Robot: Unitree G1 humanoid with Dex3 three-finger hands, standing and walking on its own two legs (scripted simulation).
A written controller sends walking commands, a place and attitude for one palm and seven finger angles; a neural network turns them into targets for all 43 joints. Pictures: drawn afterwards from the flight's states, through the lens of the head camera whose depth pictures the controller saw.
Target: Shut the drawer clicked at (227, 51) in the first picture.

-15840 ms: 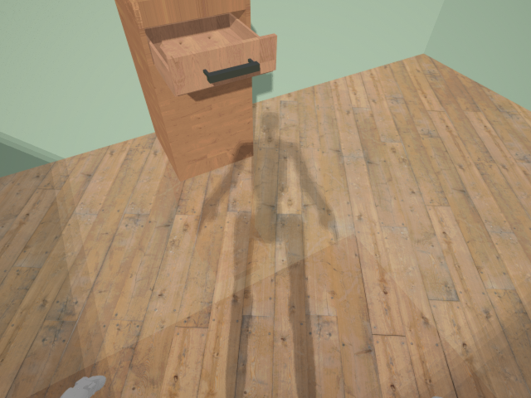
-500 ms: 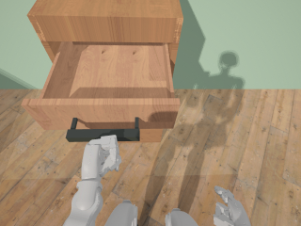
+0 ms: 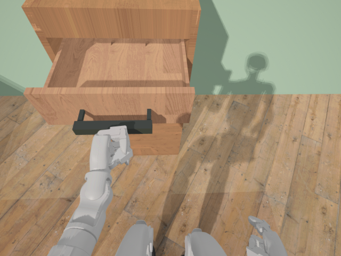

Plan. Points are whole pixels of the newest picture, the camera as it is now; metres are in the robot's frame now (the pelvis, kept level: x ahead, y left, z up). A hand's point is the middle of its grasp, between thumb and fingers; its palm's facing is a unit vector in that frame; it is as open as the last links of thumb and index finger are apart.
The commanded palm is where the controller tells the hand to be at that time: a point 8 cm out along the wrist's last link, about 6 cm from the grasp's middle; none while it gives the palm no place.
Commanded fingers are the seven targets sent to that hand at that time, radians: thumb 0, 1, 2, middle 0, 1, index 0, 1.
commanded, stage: push the drawer shut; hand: left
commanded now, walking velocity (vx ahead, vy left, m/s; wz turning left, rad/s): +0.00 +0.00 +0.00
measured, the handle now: (114, 120) +0.43 +0.15 +0.04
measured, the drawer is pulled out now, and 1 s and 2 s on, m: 0.20 0.06 0.00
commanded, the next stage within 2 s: pull the fist back off the drawer in 1.72 s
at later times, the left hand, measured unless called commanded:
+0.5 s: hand (130, 122) +0.43 +0.11 +0.03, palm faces +0.03 -1.00 -0.03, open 3.3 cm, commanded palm +0.42 +0.16 +0.04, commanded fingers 0.00 0.90 0.90 -1.40 -1.60 -1.40 -1.60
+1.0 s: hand (130, 101) +0.49 +0.11 +0.03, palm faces +0.06 -1.00 -0.03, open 3.2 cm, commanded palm +0.49 +0.16 +0.04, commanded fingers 0.00 0.90 0.90 -1.40 -1.60 -1.40 -1.60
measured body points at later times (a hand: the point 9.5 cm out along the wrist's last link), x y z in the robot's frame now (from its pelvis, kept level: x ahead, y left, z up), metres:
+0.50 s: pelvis +0.01 +0.02 +0.00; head +0.11 +0.02 +0.44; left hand +0.42 +0.16 +0.03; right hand +0.09 -0.24 -0.12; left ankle +0.06 +0.09 -0.63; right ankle +0.01 -0.08 -0.63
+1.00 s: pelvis +0.00 +0.02 -0.01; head +0.13 +0.03 +0.42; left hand +0.49 +0.17 +0.03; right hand +0.03 -0.24 -0.13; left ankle +0.06 +0.09 -0.63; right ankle +0.01 -0.08 -0.63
